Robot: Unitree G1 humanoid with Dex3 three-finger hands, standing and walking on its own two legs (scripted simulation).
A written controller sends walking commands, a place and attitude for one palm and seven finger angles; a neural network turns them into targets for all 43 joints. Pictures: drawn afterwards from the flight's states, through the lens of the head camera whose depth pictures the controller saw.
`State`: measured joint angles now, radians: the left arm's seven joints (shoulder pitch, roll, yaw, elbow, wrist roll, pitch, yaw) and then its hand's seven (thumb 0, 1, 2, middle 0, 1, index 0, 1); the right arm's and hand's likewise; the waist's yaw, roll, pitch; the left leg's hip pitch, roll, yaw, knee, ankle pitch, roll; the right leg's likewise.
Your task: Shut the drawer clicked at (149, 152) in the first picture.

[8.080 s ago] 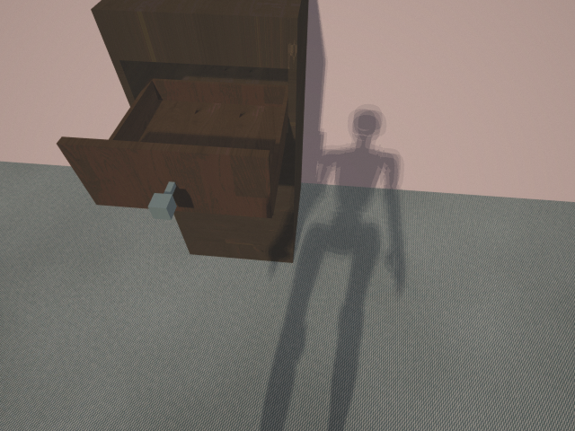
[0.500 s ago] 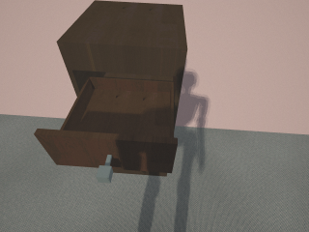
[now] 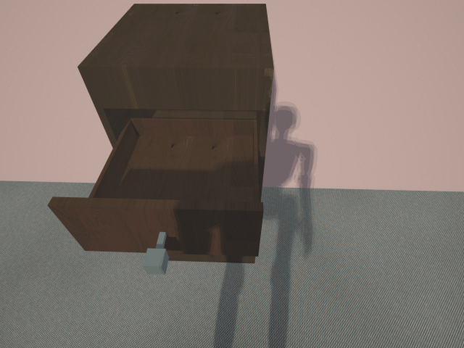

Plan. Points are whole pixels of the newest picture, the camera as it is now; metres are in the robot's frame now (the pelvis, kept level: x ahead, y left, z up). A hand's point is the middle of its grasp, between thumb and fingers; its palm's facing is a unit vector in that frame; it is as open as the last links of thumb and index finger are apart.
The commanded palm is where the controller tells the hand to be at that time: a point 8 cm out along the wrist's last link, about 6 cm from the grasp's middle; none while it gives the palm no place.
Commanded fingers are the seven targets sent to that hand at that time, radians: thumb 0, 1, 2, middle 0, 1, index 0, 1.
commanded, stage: look again from close up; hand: left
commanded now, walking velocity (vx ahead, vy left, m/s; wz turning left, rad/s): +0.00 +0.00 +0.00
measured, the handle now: (158, 251) +0.29 +0.16 -0.01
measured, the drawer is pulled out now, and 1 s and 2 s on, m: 0.30 0.30 0.30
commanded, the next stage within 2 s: raise the hand and make a fist in 0.06 s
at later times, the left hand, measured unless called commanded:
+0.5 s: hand (141, 316) +0.17 +0.16 +0.00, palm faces +0.11 -0.99 +0.03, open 6.3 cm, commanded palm +0.10 +0.21 -0.03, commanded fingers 0.00 0.90 0.90 -0.56 -0.69 -0.56 -0.69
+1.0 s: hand (142, 338) +0.14 +0.15 +0.00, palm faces +0.01 -1.00 -0.02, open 3.8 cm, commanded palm +0.10 +0.20 +0.02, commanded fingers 0.00 0.90 0.90 -1.06 -1.23 -1.06 -1.23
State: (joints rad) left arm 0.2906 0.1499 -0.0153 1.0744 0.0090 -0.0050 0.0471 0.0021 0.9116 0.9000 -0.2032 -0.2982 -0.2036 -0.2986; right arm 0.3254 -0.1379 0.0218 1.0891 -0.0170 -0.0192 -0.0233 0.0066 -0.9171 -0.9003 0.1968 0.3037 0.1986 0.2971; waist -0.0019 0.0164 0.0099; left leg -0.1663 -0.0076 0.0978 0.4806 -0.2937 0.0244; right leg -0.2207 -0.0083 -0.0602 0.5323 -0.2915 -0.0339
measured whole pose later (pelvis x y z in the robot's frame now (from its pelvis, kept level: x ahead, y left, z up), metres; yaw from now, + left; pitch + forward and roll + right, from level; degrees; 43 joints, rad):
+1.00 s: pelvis -0.03 -0.01 -0.05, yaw +2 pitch +9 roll +0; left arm 0.63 0.19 0.03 -0.25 -0.22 -0.24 -0.17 0.01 0.90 0.90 -0.87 -1.02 -0.87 -1.02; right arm 0.29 -0.16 0.03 0.53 0.04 -0.17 -0.03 0.01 -0.90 -0.90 0.20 0.31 0.21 0.30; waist -0.01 0.03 -0.11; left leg -0.67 0.02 0.05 0.98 -0.47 0.02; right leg -0.68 -0.02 -0.11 0.96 -0.45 -0.05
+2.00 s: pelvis -0.01 -0.01 -0.04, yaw +3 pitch +5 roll -1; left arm 0.80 0.20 -0.04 -0.55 -0.17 -0.19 -0.12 0.01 0.89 0.90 -1.40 -1.60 -1.40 -1.60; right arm 0.27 -0.22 0.01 0.47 0.05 -0.22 -0.02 0.01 -0.90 -0.90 0.20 0.30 0.20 0.30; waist 0.02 0.05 -0.11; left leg -0.50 0.01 0.03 0.88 -0.46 0.02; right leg -0.50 -0.01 -0.13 0.86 -0.44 -0.05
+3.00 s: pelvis -0.01 -0.01 -0.07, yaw +3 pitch +13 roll +0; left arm 0.48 0.15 -0.06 -0.18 -0.12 -0.34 -0.07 0.01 0.90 0.90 -1.40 -1.60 -1.40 -1.60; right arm 0.25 -0.23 0.02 0.47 0.01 -0.16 0.00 0.01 -0.90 -0.90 0.20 0.30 0.20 0.30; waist -0.02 0.03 -0.11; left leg -0.75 0.02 0.03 1.04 -0.51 0.01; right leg -0.75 -0.02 -0.12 1.03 -0.50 -0.06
